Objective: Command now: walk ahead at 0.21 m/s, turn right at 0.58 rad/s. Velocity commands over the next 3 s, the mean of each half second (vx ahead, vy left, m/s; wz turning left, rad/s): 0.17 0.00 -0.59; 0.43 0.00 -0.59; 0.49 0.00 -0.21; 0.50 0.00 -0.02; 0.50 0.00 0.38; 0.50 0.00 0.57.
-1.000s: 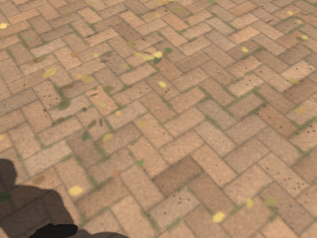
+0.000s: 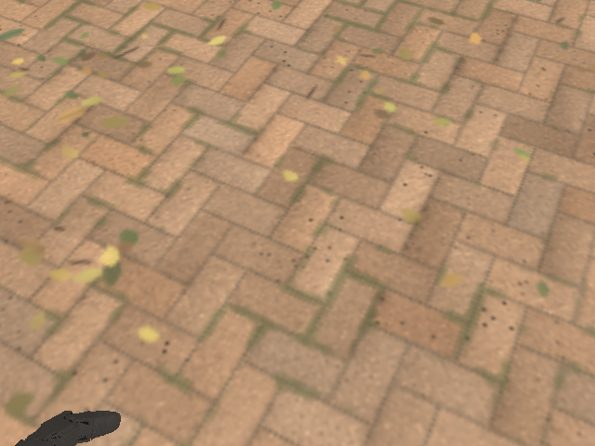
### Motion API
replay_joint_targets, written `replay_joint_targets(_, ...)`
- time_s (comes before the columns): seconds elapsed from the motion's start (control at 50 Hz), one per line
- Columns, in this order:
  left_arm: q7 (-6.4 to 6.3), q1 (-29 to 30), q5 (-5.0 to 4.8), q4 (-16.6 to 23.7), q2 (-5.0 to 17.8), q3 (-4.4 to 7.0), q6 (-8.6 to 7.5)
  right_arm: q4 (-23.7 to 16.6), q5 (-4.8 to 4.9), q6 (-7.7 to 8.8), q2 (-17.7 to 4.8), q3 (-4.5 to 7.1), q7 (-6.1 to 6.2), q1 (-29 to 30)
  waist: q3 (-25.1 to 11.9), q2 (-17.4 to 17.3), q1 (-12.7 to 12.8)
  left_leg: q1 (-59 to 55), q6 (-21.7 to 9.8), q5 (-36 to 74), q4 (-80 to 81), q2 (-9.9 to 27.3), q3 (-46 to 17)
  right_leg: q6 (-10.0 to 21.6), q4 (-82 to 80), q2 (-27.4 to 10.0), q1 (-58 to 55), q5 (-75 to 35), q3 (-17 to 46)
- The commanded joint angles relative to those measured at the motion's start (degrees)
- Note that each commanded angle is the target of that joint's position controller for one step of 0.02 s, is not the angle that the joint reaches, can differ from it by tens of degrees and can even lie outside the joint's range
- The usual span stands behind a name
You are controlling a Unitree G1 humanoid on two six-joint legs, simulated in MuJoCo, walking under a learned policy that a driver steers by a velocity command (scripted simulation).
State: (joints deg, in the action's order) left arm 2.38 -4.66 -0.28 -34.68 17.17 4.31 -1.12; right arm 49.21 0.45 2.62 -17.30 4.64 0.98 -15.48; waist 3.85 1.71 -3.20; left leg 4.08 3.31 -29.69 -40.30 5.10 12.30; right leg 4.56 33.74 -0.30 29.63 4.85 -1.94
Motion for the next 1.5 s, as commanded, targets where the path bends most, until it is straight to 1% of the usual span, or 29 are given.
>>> replay_joint_targets(0.02,-1.00,-14.9,1.13,3.6,16.1,4.40,-0.03,-5.9,-1.43,1.98,-5.8,-0.34,-1.17,-5.8,-32.4,9.4,6.4,32.4,0.9,-13.1,-43.1,-6.7,-16.6,21.3,-6.0,-22.6,-48.5,-36.7,40.7)
replay_joint_targets(0.04,-0.41,-12.8,0.75,3.7,12.8,3.63,-0.45,-7.2,0.82,1.85,-8.8,0.57,-1.14,1.7,-26.2,2.7,8.0,35.2,-0.2,-6.5,-42.3,-4.3,-17.9,18.3,-9.4,-19.1,-43.3,-27.9,34.2)
replay_joint_targets(0.1,-1.27,-5.2,-0.13,3.7,8.7,2.36,-0.24,-7.6,-0.71,-0.01,-8.4,0.64,0.72,3.9,-11.6,-0.1,2.6,31.7,-0.5,4.1,-31.1,-0.3,-17.5,12.3,-13.7,-12.3,-21.0,-17.0,23.6)
replay_joint_targets(0.2,-2.83,-4.7,0.58,3.7,10.2,2.87,0.23,-7.9,-1.48,-1.45,-5.8,0.08,1.40,3.6,-13.0,1.9,1.2,26.4,1.3,8.8,-19.9,-2.8,-16.9,11.6,-13.9,-9.1,-13.9,-20.8,20.0)
replay_joint_targets(0.42,-3.57,-5.8,-0.55,3.7,8.9,2.23,2.12,-10.6,0.44,0.85,-5.7,0.41,-0.57,7.9,-8.9,7.5,2.7,13.6,-1.7,12.9,10.1,-6.4,-16.5,7.4,-14.4,-4.9,-10.5,26.7,30.9)
replay_joint_targets(0.44,-3.69,-5.5,-0.65,3.8,7.9,1.85,2.18,-9.8,0.45,1.28,-5.9,0.78,-0.61,5.3,-8.0,6.3,1.0,7.5,-3.0,15.3,16.1,-5.4,-16.3,5.7,-11.8,-2.8,-7.0,28.7,29.9)
replay_joint_targets(0.46,-3.78,-6.1,-0.60,4.0,4.9,0.94,2.02,-9.0,-0.34,1.51,-8.8,1.62,-0.32,0.6,-9.8,0.8,-0.4,-2.0,-6.5,11.4,19.4,3.5,-23.7,2.3,-1.6,0.8,0.6,33.0,25.2)
replay_joint_targets(0.48,-3.68,-5.6,-1.17,6.0,2.3,0.26,1.42,-8.1,-2.02,1.24,-13.4,2.57,-0.29,-3.3,-8.6,-12.7,-0.1,-6.8,-12.7,-2.3,25.4,13.9,-40.4,-0.7,12.7,8.7,13.2,31.2,11.7)
replay_joint_targets(0.5,-3.37,-3.0,-0.66,7.7,6.3,1.05,0.44,-8.2,-2.39,1.76,-13.3,2.91,-0.78,-2.4,-3.6,-15.0,-0.1,-3.5,-16.4,-8.9,28.6,18.6,-50.1,-1.7,21.1,4.1,20.3,26.7,11.7)
replay_joint_targets(0.56,-2.65,-5.6,-0.39,4.9,8.4,2.26,0.56,-9.9,-0.26,1.65,-7.1,1.26,0.29,2.1,-1.6,-10.6,1.4,-3.4,-11.9,-1.4,28.3,12.1,-35.8,-4.6,28.5,0.5,21.3,15.9,10.0)
replay_joint_targets(0.6,-1.89,-4.2,-0.67,5.1,6.0,1.73,0.19,-9.5,-0.88,1.87,-6.5,0.84,0.64,0.3,-0.8,-9.5,0.4,-1.7,-11.3,7.8,29.7,10.3,-28.3,-5.6,31.0,-0.8,20.4,10.3,8.2)
replay_joint_targets(0.7,-1.00,0.6,-0.95,6.4,3.3,0.63,-0.16,-8.1,-1.17,2.03,-7.9,1.16,0.36,-2.6,-0.3,-9.0,-1.6,-2.1,-11.9,19.8,31.2,9.4,-17.0,-7.2,22.4,-2.9,18.0,2.5,5.2)
replay_joint_targets(0.82,1.04,6.4,-1.35,7.8,2.0,-0.24,-0.57,-5.9,0.60,1.41,-11.3,2.21,-0.19,-4.7,2.2,-8.7,-2.9,-3.3,-10.6,25.5,30.4,11.2,-9.3,-4.3,6.7,-3.0,9.3,2.4,-0.1)
replay_joint_targets(0.88,1.25,2.4,-0.87,7.4,4.8,1.18,-0.32,-5.4,1.51,0.80,-13.4,2.98,-0.19,-4.2,-1.4,-9.7,1.3,-5.4,-9.0,52.9,20.8,11.7,-4.9,-0.3,2.3,1.2,-1.9,8.2,-4.0)
replay_joint_targets(0.92,0.10,-15.6,-1.19,2.4,10.3,4.54,0.41,-5.7,1.24,0.83,-11.4,2.12,0.28,-5.1,-12.0,-6.2,10.7,5.1,-5.7,59.9,-3.5,8.1,-0.7,3.9,-2.1,4.8,-29.9,3.5,-3.0)
replay_joint_targets(0.94,-1.18,-20.6,-1.85,1.5,16.2,5.60,0.73,-8.7,-1.88,1.43,-4.2,-0.24,-0.04,-7.0,-17.3,8.6,9.3,27.3,-2.4,15.4,-24.7,2.6,-1.3,10.4,-3.3,-10.2,-49.1,6.5,21.4)
replay_joint_targets(0.96,-0.75,-20.6,-1.64,3.3,17.9,5.07,-0.46,-11.5,-1.06,3.52,-3.7,-1.27,-0.36,-6.0,-28.4,13.6,8.4,39.1,-1.2,-5.1,-37.9,-6.0,-14.2,19.7,-15.0,-19.9,-55.8,20.1,51.7)
replay_joint_targets(0.98,-0.36,-19.6,-0.93,2.2,12.2,3.47,-1.38,-12.1,1.62,4.66,-9.4,0.31,-0.84,0.3,-21.9,5.7,10.9,45.0,-2.0,0.9,-39.8,-2.5,-17.7,15.9,-17.6,-18.6,-52.1,19.2,44.1)
replay_joint_targets(1.0,-0.43,-17.5,-0.82,1.4,10.1,2.70,-1.92,-12.5,2.12,5.31,-9.1,0.00,-0.98,1.9,-14.8,5.5,9.4,45.2,-3.3,5.6,-36.6,-0.1,-16.4,13.9,-17.2,-16.5,-44.2,14.8,35.6)
replay_joint_targets(1.02,-0.57,-13.4,-0.77,1.6,8.3,1.98,-2.13,-11.4,0.80,5.39,-8.5,-0.10,-0.54,1.8,-10.9,0.7,6.8,41.5,-3.3,9.7,-32.2,2.3,-16.2,11.9,-17.0,-13.9,-35.4,9.1,29.0)
replay_joint_targets(1.06,-0.77,-8.4,0.38,2.1,5.9,0.94,-2.38,-10.3,-0.30,4.29,-8.2,0.23,-0.80,-0.3,-7.6,2.8,2.9,34.3,-2.9,14.2,-27.0,4.3,-16.3,10.9,-19.6,-10.6,-24.5,-0.8,22.0)
replay_joint_targets(1.18,-2.07,-10.0,0.03,-2.2,6.8,0.88,-3.54,-11.3,-1.04,2.70,-4.2,-1.01,-1.20,5.7,-2.7,1.3,3.6,34.2,0.0,28.8,-10.0,2.9,-14.2,10.0,-23.6,-7.7,-18.3,-10.9,11.9)
replay_joint_targets(1.3,-2.40,-16.3,-0.90,-6.6,8.5,1.24,-3.23,-14.1,0.31,3.76,-3.1,-1.70,-3.03,16.5,0.9,1.1,8.0,31.7,-2.3,39.0,7.8,-0.7,-13.5,8.1,-23.3,-9.8,-23.2,-3.9,11.8)
replay_joint_targets(1.38,-2.82,-17.7,-0.88,-8.5,9.2,1.69,-2.04,-15.0,0.03,3.92,-4.7,-1.08,-3.96,15.8,-0.1,2.4,6.3,30.9,-5.6,29.8,11.3,-2.2,-13.3,6.1,-17.5,-13.1,-32.4,-14.1,13.2)
replay_joint_targets(1.42,-2.93,-16.4,-0.56,-8.4,9.6,1.64,-1.46,-13.0,-0.15,3.87,-7.2,0.39,-3.37,6.8,-6.5,2.9,1.1,17.1,-8.4,27.0,12.4,-5.9,-9.7,4.3,-5.9,-10.1,-32.5,-33.2,10.9)
replay_joint_targets(1.44,-3.06,-16.3,0.10,-7.8,7.9,0.77,-1.30,-11.4,-0.56,3.79,-9.7,1.27,-2.92,-2.2,-14.1,1.6,-3.0,1.3,-11.1,30.2,9.7,-1.9,-12.9,2.4,6.8,-7.2,-25.5,-29.7,8.8)
replay_joint_targets(1.46,-2.82,-23.9,-0.04,-6.7,2.6,-0.80,-2.08,-10.4,-1.73,3.68,-15.1,2.61,-2.67,-9.0,-24.6,-10.6,-1.7,-22.8,-20.3,22.2,10.6,12.8,-37.5,-2.1,30.3,1.3,-3.6,-7.1,5.7)
replay_joint_targets(1.48,-2.51,-23.7,-0.34,-7.6,2.9,-1.24,-3.06,-9.0,-0.43,3.46,-11.4,1.77,-3.10,-11.8,-28.8,-17.9,-2.7,-28.3,-23.2,13.3,20.4,17.4,-55.8,-3.2,40.3,5.9,6.6,27.3,10.4)
replay_joint_targets(1.5,-2.11,-18.0,-1.65,-6.4,7.7,0.00,-3.61,-9.4,0.33,3.20,-8.3,0.65,-2.85,-8.5,-19.9,-12.1,-3.4,-22.7,-20.1,6.6,22.1,16.0,-50.0,-2.8,44.6,2.0,12.7,25.8,11.8)
